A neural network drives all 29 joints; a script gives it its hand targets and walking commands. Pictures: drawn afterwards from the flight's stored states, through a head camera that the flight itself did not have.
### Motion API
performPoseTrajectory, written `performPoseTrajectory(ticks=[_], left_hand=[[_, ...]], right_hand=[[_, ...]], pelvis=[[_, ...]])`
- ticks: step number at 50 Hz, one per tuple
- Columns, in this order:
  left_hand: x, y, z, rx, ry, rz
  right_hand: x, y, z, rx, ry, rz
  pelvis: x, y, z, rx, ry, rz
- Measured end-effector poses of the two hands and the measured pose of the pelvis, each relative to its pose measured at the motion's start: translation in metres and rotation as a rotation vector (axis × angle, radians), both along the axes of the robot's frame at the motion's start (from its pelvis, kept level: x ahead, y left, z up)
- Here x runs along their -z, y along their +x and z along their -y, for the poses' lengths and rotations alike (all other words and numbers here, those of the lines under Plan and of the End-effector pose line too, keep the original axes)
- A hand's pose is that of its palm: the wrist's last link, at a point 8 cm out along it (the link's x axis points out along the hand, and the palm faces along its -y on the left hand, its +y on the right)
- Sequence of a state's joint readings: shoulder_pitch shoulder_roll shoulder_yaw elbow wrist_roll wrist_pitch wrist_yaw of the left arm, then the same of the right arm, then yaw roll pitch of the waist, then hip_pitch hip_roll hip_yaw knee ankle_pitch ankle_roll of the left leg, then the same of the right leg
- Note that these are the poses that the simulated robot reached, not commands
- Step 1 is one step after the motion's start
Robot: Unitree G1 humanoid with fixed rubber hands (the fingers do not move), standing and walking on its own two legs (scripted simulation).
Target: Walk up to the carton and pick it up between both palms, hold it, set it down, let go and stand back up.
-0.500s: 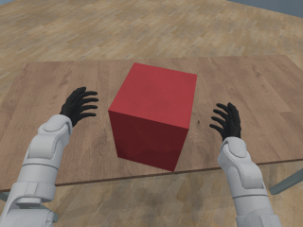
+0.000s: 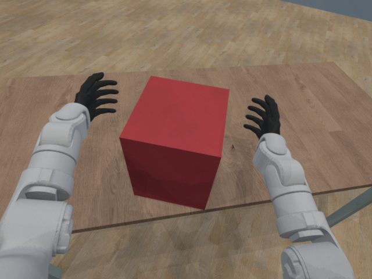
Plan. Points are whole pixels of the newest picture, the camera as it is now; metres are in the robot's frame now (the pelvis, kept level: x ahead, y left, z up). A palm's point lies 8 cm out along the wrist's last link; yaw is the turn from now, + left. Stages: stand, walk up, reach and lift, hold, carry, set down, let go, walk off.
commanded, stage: reach and lift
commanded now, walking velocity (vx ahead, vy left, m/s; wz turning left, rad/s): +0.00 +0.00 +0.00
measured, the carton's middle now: (178, 145) +0.44 -0.05 +0.00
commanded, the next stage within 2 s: none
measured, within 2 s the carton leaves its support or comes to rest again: neither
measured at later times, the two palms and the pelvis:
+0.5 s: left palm (105, 114) +0.48 +0.12 +0.10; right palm (252, 136) +0.37 -0.20 +0.09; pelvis +0.00 +0.00 +0.00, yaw +0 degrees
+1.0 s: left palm (109, 142) +0.45 +0.13 +0.03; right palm (239, 159) +0.36 -0.18 +0.02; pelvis -0.02 +0.01 -0.03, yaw +0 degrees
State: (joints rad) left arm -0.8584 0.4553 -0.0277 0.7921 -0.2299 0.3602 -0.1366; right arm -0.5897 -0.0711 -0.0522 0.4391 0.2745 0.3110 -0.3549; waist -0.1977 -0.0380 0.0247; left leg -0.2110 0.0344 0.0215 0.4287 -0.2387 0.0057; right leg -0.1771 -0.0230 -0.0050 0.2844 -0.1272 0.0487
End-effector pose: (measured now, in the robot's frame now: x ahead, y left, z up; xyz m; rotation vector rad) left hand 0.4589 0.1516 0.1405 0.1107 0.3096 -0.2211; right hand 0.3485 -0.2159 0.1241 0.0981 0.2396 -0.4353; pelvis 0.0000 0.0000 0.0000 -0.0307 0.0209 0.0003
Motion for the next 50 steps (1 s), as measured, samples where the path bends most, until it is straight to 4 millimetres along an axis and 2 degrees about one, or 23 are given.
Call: performPoseTrajectory(ticks=[7,15,20,33,37,43,50], left_hand=[[-0.005,0.015,0.015,-0.001,-0.007,0.003],[-0.002,0.025,0.028,-0.007,-0.009,0.002],[0.014,0.023,0.032,-0.011,-0.005,-0.016],[0.083,0.002,0.024,-0.041,0.002,-0.069],[0.101,-0.004,0.021,-0.053,-0.003,-0.078],[0.115,-0.006,0.02,-0.059,-0.013,-0.065],[0.114,-0.004,0.024,-0.045,-0.009,-0.056]], right_hand=[[-0.006,0.015,0.0,0.007,0.0,-0.006],[-0.006,0.029,-0.002,0.015,-0.021,-0.021],[0.01,0.03,-0.008,0.013,-0.023,-0.041],[0.08,0.012,-0.026,0.014,-0.019,-0.108],[0.096,0.008,-0.03,0.015,-0.018,-0.118],[0.105,0.006,-0.033,0.021,-0.027,-0.116],[0.1,0.01,-0.034,0.025,-0.039,-0.099]], pelvis=[[0.001,-0.002,0.001,0.003,-0.003,-0.039],[0.002,-0.002,0.003,0.002,-0.006,-0.082],[0.003,-0.001,0.005,0.001,-0.008,-0.096],[0.012,-0.007,0.003,-0.004,-0.016,-0.189],[0.017,-0.011,0.0,-0.005,-0.022,-0.232],[0.025,-0.017,-0.002,-0.007,-0.03,-0.278],[0.029,-0.023,-0.005,-0.005,-0.035,-0.299]])
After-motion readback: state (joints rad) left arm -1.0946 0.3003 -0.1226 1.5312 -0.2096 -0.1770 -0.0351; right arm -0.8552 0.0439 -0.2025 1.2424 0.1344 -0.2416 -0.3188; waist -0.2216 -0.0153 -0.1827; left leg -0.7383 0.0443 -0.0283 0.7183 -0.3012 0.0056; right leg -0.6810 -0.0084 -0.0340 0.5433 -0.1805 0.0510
